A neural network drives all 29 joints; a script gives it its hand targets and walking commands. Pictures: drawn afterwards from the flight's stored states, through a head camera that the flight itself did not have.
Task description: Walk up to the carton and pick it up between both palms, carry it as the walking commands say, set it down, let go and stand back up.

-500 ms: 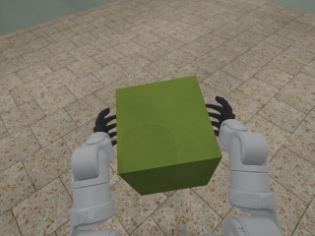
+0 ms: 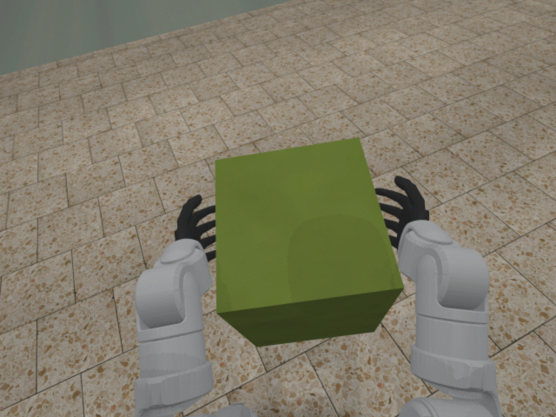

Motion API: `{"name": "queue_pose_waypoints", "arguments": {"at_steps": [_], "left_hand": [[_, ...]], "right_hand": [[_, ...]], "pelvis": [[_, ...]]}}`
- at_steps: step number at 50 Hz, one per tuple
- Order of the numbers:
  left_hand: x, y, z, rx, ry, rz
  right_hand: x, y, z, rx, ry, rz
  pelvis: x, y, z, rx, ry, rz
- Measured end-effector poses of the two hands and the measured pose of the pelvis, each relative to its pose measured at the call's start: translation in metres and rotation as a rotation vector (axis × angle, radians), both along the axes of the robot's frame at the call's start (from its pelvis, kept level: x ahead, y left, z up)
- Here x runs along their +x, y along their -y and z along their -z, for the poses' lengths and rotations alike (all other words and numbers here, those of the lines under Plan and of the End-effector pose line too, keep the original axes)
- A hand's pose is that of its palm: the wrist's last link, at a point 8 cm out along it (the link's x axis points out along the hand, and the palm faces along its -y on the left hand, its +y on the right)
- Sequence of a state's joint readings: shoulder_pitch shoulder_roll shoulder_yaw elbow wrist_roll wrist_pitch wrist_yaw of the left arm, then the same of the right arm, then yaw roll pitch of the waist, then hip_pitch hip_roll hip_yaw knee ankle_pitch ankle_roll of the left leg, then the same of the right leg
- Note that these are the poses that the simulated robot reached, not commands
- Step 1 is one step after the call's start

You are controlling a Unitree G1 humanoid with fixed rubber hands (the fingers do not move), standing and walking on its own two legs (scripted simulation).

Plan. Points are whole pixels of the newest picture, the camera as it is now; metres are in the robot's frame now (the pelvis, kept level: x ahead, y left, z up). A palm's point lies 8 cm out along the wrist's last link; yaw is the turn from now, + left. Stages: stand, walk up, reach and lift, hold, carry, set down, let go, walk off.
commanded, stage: carry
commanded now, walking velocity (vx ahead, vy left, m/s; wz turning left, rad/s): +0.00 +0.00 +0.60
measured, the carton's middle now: (302, 254) +0.34 -0.04 +0.03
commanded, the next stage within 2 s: none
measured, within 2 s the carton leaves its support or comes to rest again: neither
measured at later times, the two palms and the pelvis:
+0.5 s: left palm (21, 376) +0.19 +0.29 +0.09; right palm (266, 275) +0.27 +0.02 +0.10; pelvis -0.08 +0.05 -0.01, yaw +15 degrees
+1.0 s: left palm out of the picture +0.03 +0.21 +0.08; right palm out of the picture +0.10 -0.07 +0.09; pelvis -0.18 +0.01 -0.01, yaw +17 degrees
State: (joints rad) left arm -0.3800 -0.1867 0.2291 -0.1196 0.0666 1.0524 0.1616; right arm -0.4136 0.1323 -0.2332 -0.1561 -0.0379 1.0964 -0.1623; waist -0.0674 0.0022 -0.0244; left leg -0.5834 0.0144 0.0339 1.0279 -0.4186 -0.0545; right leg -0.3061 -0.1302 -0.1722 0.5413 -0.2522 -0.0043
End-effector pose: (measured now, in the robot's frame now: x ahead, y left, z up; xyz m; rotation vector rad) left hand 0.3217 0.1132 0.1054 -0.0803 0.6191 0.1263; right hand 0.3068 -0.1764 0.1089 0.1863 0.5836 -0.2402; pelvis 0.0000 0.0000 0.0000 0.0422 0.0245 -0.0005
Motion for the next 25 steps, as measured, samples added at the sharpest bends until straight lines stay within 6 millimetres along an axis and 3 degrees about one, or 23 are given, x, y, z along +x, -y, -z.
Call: {"name": "queue_pose_waypoints", "arguments": {"at_steps": [6,10,16,21,25], "left_hand": [[-0.022,-0.045,0.002,0.005,0.014,-0.075],[-0.044,-0.094,0.021,-0.010,-0.007,-0.147],[-0.093,-0.156,0.039,-0.049,-0.076,-0.279],[-0.123,-0.179,0.027,-0.041,-0.024,-0.358],[-0.134,-0.181,0.011,-0.030,0.022,-0.366]], "right_hand": [[0.005,-0.045,-0.006,-0.042,0.015,-0.103],[0.006,-0.096,0.006,-0.066,-0.007,-0.183],[-0.012,-0.164,0.027,-0.077,-0.081,-0.297],[-0.024,-0.192,0.021,-0.049,-0.030,-0.364],[-0.034,-0.193,0.008,-0.041,0.016,-0.371]], "pelvis": [[-0.013,-0.019,0.008,-0.003,-0.007,-0.084],[-0.025,-0.039,0.020,-0.023,-0.011,-0.136],[-0.047,-0.047,0.010,-0.070,-0.019,-0.204],[-0.067,-0.049,0.007,-0.077,-0.016,-0.251],[-0.078,-0.048,0.006,-0.075,-0.018,-0.268]]}}
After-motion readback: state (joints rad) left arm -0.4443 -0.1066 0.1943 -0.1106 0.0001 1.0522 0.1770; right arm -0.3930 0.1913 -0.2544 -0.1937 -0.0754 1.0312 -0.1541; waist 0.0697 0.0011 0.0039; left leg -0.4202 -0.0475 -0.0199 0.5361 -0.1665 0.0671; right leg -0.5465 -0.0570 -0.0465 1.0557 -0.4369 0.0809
